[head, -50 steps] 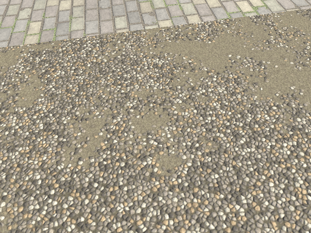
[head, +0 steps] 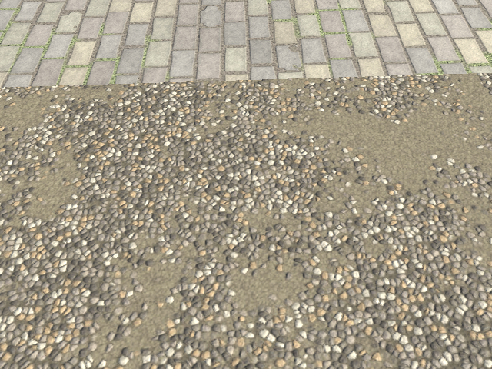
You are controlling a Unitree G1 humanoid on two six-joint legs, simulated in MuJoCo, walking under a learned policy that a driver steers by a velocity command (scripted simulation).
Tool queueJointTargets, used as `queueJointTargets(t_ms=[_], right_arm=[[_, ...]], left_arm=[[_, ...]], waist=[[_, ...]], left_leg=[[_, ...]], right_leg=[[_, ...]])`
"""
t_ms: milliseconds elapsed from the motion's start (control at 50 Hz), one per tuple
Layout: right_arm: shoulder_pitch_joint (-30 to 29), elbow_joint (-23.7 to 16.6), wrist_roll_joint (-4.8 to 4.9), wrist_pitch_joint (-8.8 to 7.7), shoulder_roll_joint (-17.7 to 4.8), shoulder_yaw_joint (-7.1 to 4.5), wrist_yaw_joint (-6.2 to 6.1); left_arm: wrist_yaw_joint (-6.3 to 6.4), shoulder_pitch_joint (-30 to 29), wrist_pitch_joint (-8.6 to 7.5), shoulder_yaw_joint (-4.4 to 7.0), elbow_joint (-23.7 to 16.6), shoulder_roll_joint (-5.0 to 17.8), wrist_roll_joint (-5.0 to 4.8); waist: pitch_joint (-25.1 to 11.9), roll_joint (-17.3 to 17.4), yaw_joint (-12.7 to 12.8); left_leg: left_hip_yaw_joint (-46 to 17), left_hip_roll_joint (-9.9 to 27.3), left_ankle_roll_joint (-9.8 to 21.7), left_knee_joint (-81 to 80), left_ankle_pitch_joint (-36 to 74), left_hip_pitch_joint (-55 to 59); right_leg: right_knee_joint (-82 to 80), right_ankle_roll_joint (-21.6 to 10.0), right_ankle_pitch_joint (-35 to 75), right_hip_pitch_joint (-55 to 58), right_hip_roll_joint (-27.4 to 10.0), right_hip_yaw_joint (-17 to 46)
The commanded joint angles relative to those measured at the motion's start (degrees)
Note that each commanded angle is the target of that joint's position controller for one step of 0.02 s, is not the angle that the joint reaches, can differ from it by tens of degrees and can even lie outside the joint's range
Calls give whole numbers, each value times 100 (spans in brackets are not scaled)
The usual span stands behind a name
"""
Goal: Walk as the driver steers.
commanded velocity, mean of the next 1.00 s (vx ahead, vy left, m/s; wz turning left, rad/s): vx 0.50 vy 0.00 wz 0.56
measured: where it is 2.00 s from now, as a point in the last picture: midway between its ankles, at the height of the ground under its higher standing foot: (95, 228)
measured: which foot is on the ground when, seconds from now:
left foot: up 0.00-0.30, down 0.32-0.82, up 0.84-1.00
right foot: down 0.00-0.32, up 0.34-0.78, down 0.80-1.00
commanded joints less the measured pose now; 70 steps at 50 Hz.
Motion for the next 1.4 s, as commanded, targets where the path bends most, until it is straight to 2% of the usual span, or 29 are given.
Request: queueJointTargets(t_ms=[20, 200, 260, 300, 320, 340, 360, 380, 420, 500, 620, 720, 780, 800, 820, 840, 860, 880, 920, 1000, 1140, 1220, 1260, 1300, 1320, 1340, 1360, 1380, 1400], right_arm=[[260, -309, -42, 49, -192, -73, -18], [-1303, -996, -45, -59, -34, 31, 335], [-1092, -1138, -58, -16, -257, -85, 391], [231, -866, -39, 25, -684, -349, 334], [1193, -631, -29, 84, -1139, -558, 220], [979, -668, 6, 43, -1782, -639, 174], [1125, -897, -53, -72, -1350, -494, 222], [940, -836, -107, -154, -1003, -395, 250], [220, -918, -85, -197, -685, -297, 236], [-32, -1025, -127, -233, -620, -250, 130], [415, -815, -70, -149, -816, -305, -38], [690, -645, -23, -75, -763, -307, -65], [489, -692, -47, -19, -649, -283, -76], [441, -770, -88, -31, -372, -179, -53], [918, -903, -70, -59, -22, -66, -54], [1305, -980, 39, -95, -158, -33, -66], [981, -866, 78, -76, -691, -160, -65], [465, -941, 14, -42, -819, -200, -59], [112, -1042, -76, -14, -664, -223, -22], [56, -1150, -27, 79, -265, -140, 39], [-910, -1375, -48, -21, -65, -29, 222], [-1392, -1610, -19, -21, -96, -32, 362], [-1222, -1647, -57, 7, -281, -125, 384], [-50, -1383, -70, 56, -674, -361, 342], [982, -1107, -44, 110, -1034, -555, 241], [962, -1091, 14, 102, -1716, -647, 153], [1104, -1325, -28, -15, -1461, -535, 194], [948, -1240, -89, -106, -1071, -418, 226], [678, -1211, -77, -152, -922, -367, 223]], left_arm=[[46, -392, -158, 166, -262, 676, 23], [164, 209, 138, 285, 87, 1133, -132], [205, 87, 274, 345, 76, 1356, -206], [240, -95, 360, 343, 22, 1403, -260], [263, -27, 326, 251, -56, 1197, -164], [189, 504, 183, -22, -386, 299, 59], [106, 31, -52, 4, -442, 713, -120], [57, -535, -161, 84, -624, 1014, -333], [126, -613, -231, 65, -583, 937, -129], [127, -430, 14, 85, -549, 821, 26], [75, -1641, 30, -63, -859, 517, -17], [-27, -1947, -88, 32, -1007, 792, -97], [-4, -1151, -176, 179, -819, 995, -99], [34, -462, -207, 267, -723, 1202, -12], [82, 349, -186, 379, -649, 1658, 98], [20, 593, -110, 384, -474, 1595, -14], [29, 301, -73, 253, -581, 1083, -93], [61, 48, -10, 187, -629, 873, -77], [87, -324, 26, 94, -572, 647, -8], [101, -316, -60, 143, -367, 767, -37], [145, -120, 37, 207, -99, 1101, -71], [146, 163, 163, 262, 67, 1317, -180], [174, 140, 234, 313, 73, 1490, -234], [225, 47, 317, 336, 39, 1578, -281], [252, 99, 304, 256, -19, 1391, -205], [179, 562, 203, -19, -346, 525, 88], [102, 225, -21, -37, -485, 805, -57], [47, -389, -138, 72, -654, 1197, -287], [50, -531, -205, 20, -716, 1102, -281]], waist=[[35, -655, -218], [395, -460, 351], [52, -719, 53], [-705, -719, -745], [-1231, -249, -1154], [-1576, 1332, -382], [-2433, 655, -761], [-1648, 316, -843], [-777, -291, -346], [-540, -186, -5], [-217, 114, -436], [-193, 275, -501], [-428, 481, -34], [-1036, 271, 298], [-1959, -875, 332], [-2214, -2241, 196], [-1400, -1438, 304], [-816, -986, 338], [-225, -805, 111], [-89, -878, -24], [76, -655, 290], [252, -666, 374], [44, -818, 147], [-640, -819, -589], [-1149, -496, -1075], [-1511, 1190, -461], [-2612, 919, -722], [-1870, 437, -865], [-1253, 130, -652]], left_leg=[[-300, 273, -95, -327, 730, -381], [500, 65, 205, -2688, 1461, -667], [925, -363, 505, -2816, 608, -13], [1154, -896, 849, -3171, 595, 1821], [343, -576, 1138, -3332, 761, 3598], [-2923, 883, 2162, -3860, -127, 5375], [-4454, 1341, 2464, -4722, -781, 5782], [-3640, 1208, 2128, -4863, -408, 5335], [-2320, 726, 1758, -4833, 845, 3733], [-1499, 371, 1745, -5154, 2197, 2520], [-981, -126, 1278, -5089, 1423, 2018], [-1731, 165, 1139, -4528, 920, 2601], [-1928, 35, 922, -3790, 1409, 2677], [-1631, -269, 722, -2722, 1371, 2302], [-894, -970, 295, -802, -91, 709], [-616, -1046, 133, 488, -1990, -681], [-720, -680, 75, 1007, -1565, -1137], [-475, -478, 53, 1067, -1103, -1137], [-381, -134, 49, 590, -522, -787], [-176, 77, -20, 36, -107, -620], [280, 7, -10, -2014, 1588, -492], [586, -130, 212, -2731, 1280, -364], [872, -444, 440, -2878, 689, 155], [1114, -920, 785, -3241, 631, 1802], [623, -808, 1036, -3385, 827, 3547], [-2325, 753, 1925, -3623, 365, 5503], [-4522, 1397, 2537, -4614, -708, 5984], [-3730, 1207, 2163, -4783, -509, 5567], [-2988, 965, 1952, -4790, -60, 4734]], right_leg=[[-1262, -845, 1118, -30, -1655, 838], [-930, -577, 1709, 1341, -1869, -120], [-38, -385, 3885, 1714, -1924, -345], [1853, -154, 4842, 1306, -1675, -580], [3541, 114, 3410, -5, -1432, -583], [5585, 491, -2062, -2673, -215, -146], [6248, 423, -2512, -3303, -49, 1291], [6157, 291, -1957, -3769, -332, 1380], [5143, 239, -1146, -3272, -777, 1329], [4206, 535, -622, -2517, -867, 1220], [1741, 756, 1328, -2105, -404, 1080], [969, 556, 1106, -1841, -246, 1306], [596, 239, 645, -781, -194, 1150], [693, -49, 591, 454, -694, 1527], [624, -743, -58, 2556, -1980, 3349], [-15, -1249, -1564, 3172, -2715, 5447], [-230, -1046, -2348, 2538, -2556, 5008], [-259, -812, -1939, 1823, -2321, 4087], [-522, -659, -709, 704, -1861, 2911], [-951, -760, 392, 257, -1711, 1803], [-992, -581, 1400, 670, -1581, 435], [-790, -448, 1917, 1250, -1804, 123], [-169, -334, 3652, 1505, -1837, -103], [1542, -146, 4924, 1255, -1678, -381], [3078, 73, 3922, 98, -1480, -410], [5206, 426, -1518, -2553, -493, -263], [6202, 435, -2514, -3335, -47, 1184], [6167, 336, -1941, -3846, -377, 1404], [5663, 259, -1447, -3735, -608, 1348]])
